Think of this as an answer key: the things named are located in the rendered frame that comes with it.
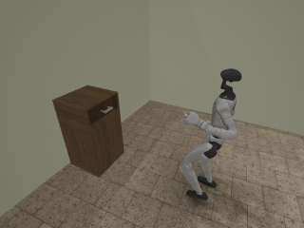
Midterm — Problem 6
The robot left foot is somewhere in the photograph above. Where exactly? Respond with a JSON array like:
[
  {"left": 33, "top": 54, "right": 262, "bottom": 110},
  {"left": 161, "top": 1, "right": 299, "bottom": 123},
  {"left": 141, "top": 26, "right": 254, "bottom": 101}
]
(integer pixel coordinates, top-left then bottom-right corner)
[{"left": 186, "top": 190, "right": 208, "bottom": 200}]

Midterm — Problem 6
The left robot hand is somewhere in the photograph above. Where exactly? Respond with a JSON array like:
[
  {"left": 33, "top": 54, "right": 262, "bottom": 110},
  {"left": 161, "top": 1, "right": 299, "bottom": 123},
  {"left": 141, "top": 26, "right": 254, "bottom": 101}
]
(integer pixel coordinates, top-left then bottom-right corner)
[{"left": 182, "top": 110, "right": 200, "bottom": 125}]

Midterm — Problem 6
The left robot upper arm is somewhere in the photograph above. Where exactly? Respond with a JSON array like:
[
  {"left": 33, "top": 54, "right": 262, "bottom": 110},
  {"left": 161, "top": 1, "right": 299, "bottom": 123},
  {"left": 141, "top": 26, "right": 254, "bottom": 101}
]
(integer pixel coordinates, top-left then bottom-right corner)
[{"left": 216, "top": 100, "right": 238, "bottom": 141}]

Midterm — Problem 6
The cabinet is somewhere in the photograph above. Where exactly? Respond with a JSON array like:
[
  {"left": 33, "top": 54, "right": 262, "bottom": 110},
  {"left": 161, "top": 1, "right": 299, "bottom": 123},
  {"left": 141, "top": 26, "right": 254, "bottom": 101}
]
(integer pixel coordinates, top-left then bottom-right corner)
[{"left": 52, "top": 85, "right": 124, "bottom": 178}]

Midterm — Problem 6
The drawer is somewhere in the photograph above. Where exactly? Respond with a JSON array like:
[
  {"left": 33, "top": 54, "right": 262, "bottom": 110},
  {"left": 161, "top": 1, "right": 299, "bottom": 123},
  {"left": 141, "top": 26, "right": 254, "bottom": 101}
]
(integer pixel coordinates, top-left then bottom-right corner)
[{"left": 87, "top": 94, "right": 118, "bottom": 125}]

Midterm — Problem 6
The handle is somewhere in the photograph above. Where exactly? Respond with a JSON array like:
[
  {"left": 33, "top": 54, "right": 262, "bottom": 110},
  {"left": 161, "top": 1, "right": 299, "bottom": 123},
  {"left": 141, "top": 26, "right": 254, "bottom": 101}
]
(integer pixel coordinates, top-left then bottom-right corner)
[{"left": 101, "top": 106, "right": 113, "bottom": 113}]

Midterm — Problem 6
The robot right shin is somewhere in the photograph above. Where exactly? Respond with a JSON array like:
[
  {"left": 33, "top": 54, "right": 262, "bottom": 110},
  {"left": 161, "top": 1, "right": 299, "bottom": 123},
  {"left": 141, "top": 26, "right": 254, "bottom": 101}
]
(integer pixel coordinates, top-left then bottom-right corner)
[{"left": 199, "top": 159, "right": 212, "bottom": 182}]

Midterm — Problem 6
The robot left forearm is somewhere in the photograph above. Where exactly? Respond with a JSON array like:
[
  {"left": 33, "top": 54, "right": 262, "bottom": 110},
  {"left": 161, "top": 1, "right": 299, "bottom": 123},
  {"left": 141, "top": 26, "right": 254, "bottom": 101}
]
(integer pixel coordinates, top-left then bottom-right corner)
[{"left": 197, "top": 120, "right": 237, "bottom": 140}]

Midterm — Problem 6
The right robot hand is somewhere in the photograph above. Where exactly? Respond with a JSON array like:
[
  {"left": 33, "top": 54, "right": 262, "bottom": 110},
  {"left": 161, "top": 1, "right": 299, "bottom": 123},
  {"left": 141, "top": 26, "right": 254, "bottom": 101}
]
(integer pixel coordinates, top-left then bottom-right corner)
[{"left": 197, "top": 121, "right": 211, "bottom": 134}]

